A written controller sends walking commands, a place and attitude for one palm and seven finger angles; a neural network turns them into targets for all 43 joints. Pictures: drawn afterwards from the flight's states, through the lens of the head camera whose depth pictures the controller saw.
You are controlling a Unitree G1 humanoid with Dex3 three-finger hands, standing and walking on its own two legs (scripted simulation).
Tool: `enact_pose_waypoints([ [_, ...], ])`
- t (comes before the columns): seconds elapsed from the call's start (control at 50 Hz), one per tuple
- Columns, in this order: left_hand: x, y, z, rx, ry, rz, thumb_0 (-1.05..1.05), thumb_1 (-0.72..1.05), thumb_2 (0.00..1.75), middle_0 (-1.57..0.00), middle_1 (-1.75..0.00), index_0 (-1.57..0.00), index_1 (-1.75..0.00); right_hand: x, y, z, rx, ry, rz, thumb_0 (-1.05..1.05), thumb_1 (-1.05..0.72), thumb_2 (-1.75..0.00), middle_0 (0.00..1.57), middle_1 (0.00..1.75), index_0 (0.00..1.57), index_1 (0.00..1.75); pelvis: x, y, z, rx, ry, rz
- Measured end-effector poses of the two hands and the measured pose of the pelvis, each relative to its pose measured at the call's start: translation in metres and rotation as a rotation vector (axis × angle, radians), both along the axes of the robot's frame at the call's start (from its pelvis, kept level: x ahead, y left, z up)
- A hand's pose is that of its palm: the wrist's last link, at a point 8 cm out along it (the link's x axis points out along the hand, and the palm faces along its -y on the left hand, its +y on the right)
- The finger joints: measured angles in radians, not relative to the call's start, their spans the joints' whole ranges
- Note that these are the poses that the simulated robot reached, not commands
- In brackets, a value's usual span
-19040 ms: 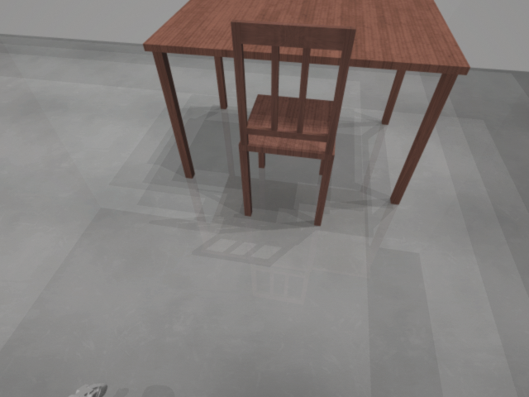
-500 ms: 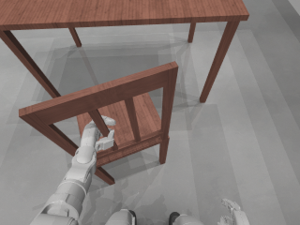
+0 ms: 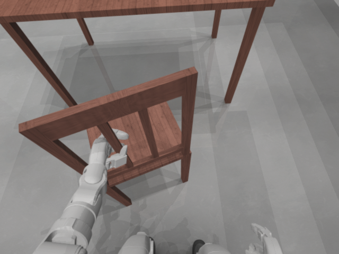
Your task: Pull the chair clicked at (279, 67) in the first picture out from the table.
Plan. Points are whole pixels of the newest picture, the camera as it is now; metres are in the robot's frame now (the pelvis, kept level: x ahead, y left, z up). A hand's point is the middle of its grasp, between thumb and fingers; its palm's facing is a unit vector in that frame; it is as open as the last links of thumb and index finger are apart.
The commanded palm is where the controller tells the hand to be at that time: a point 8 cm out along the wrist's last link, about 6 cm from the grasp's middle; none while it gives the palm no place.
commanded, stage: step backward, pulling the chair out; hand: left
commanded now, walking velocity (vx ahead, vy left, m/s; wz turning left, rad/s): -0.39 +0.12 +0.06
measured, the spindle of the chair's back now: (118, 148) +0.38 +0.16 -0.08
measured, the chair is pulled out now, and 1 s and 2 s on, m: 0.42 0.56 0.56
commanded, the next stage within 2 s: stop walking, hand still on the chair in 0.66 s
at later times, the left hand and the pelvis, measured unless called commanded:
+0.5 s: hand (117, 189) +0.26 +0.14 -0.05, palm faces -0.05 -0.98 -0.21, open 5.6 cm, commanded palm +0.24 +0.19 -0.05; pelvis -0.08 +0.02 +0.00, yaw +0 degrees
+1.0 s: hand (114, 217) +0.20 +0.14 -0.05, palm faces -0.02 -0.98 -0.21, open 5.6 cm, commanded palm +0.18 +0.19 -0.03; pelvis -0.14 +0.02 +0.00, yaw +2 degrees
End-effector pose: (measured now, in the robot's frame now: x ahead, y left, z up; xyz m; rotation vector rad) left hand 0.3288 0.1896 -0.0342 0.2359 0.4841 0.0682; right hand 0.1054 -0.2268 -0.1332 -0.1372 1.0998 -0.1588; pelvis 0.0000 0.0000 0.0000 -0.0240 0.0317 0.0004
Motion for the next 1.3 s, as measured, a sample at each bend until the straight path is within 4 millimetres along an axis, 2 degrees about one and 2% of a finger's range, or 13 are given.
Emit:
enact_pose_waypoints([
  [0.12,-0.018,-0.004,0.003,-0.006,0.027,0.029,0.04,0.68,0.78,-0.19,-1.11,-0.42,-1.45,-0.018,-0.017,0.006,-0.055,-0.004,-0.010,0.01,-0.90,-0.89,0.20,0.30,0.21,0.30,-0.020,0.002,0.005,0.054,0.021,0.022],
  [0.24,-0.037,-0.002,0.002,-0.032,0.013,-0.012,0.03,0.69,0.77,-0.15,-1.13,-0.44,-1.45,-0.031,-0.027,0.016,-0.162,-0.010,-0.005,0.01,-0.90,-0.89,0.20,0.30,0.20,0.30,-0.042,0.021,0.000,0.041,0.026,0.060],
  [0.3,-0.047,0.001,0.002,-0.051,-0.015,-0.054,0.03,0.71,0.78,-0.14,-1.13,-0.44,-1.44,-0.040,-0.022,0.021,-0.196,-0.010,-0.013,0.01,-0.90,-0.89,0.20,0.30,0.20,0.30,-0.056,0.030,-0.003,0.040,0.013,0.052],
  [0.38,-0.063,0.004,0.002,-0.055,-0.019,-0.080,0.04,0.72,0.79,-0.12,-1.13,-0.41,-1.42,-0.053,-0.002,0.026,-0.146,-0.032,0.007,0.01,-0.91,-0.89,0.20,0.30,0.20,0.30,-0.068,0.032,-0.001,0.028,0.005,0.023],
  [0.46,-0.080,0.004,0.003,-0.044,-0.020,-0.072,0.04,0.72,0.80,-0.13,-1.12,-0.40,-1.42,-0.069,0.019,0.014,-0.038,-0.034,0.021,0.01,-0.90,-0.89,0.20,0.30,0.20,0.30,-0.074,0.025,-0.002,0.016,-0.005,0.007],
  [0.54,-0.092,0.002,0.005,-0.020,-0.005,-0.047,0.05,0.70,0.82,-0.15,-1.11,-0.41,-1.43,-0.087,0.028,-0.001,0.037,-0.009,0.020,0.01,-0.90,-0.89,0.20,0.30,0.21,0.30,-0.086,0.016,-0.002,-0.005,-0.023,0.010],
  [0.66,-0.106,-0.001,0.007,-0.023,0.019,-0.017,0.06,0.69,0.83,-0.15,-1.09,-0.42,-1.44,-0.112,0.015,-0.003,-0.010,-0.001,-0.002,0.01,-0.90,-0.89,0.20,0.30,0.21,0.30,-0.106,0.019,-0.003,0.030,-0.010,0.032],
  [0.78,-0.122,0.001,0.006,-0.045,-0.006,-0.048,0.06,0.72,0.83,-0.12,-1.10,-0.40,-1.41,-0.134,-0.004,0.008,-0.122,-0.003,-0.031,0.01,-0.90,-0.89,0.20,0.30,0.21,0.30,-0.127,0.031,-0.008,0.038,-0.029,0.033],
  [0.84,-0.131,0.002,0.008,-0.043,-0.012,-0.064,0.07,0.73,0.83,-0.11,-1.11,-0.39,-1.40,-0.143,-0.004,0.013,-0.130,-0.013,-0.022,0.01,-0.90,-0.89,0.20,0.30,0.20,0.30,-0.135,0.030,-0.006,0.035,-0.032,0.024],
  [0.92,-0.143,0.002,0.008,-0.039,-0.008,-0.052,0.07,0.73,0.83,-0.12,-1.11,-0.39,-1.40,-0.152,0.002,0.010,-0.085,-0.013,0.000,0.01,-0.90,-0.89,0.20,0.30,0.20,0.30,-0.142,0.022,-0.006,0.018,-0.053,0.027],
  [1.1,-0.152,0.000,0.011,-0.032,0.019,-0.015,0.09,0.70,0.88,-0.14,-1.09,-0.43,-1.42,-0.154,0.005,0.005,-0.049,-0.013,-0.016,0.01,-0.90,-0.89,0.20,0.30,0.21,0.30,-0.128,0.017,-0.002,0.026,-0.053,0.028],
  [1.18,-0.150,0.001,0.011,-0.025,0.027,-0.031,0.09,0.69,0.89,-0.14,-1.10,-0.45,-1.43,-0.143,0.004,0.007,-0.060,-0.024,-0.022,0.01,-0.90,-0.89,0.20,0.30,0.21,0.30,-0.119,0.020,0.000,0.028,-0.057,0.028],
  [1.3,-0.149,0.003,0.010,-0.025,0.023,-0.057,0.09,0.67,0.91,-0.15,-1.13,-0.47,-1.44,-0.117,0.006,0.012,-0.075,-0.067,-0.015,0.01,-0.90,-0.89,0.20,0.30,0.20,0.30,-0.111,0.025,0.000,0.032,-0.064,0.026],
])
